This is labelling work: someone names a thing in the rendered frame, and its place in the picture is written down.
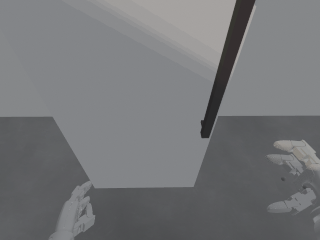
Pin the robot left forearm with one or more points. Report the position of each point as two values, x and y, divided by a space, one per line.
62 235

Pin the left robot hand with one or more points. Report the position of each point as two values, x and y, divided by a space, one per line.
69 218

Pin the fridge door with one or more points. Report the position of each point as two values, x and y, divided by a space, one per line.
128 82

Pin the robot right forearm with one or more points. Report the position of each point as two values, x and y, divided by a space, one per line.
315 216

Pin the handle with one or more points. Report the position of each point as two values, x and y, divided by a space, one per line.
239 20

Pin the right robot hand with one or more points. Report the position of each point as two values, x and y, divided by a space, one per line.
309 197

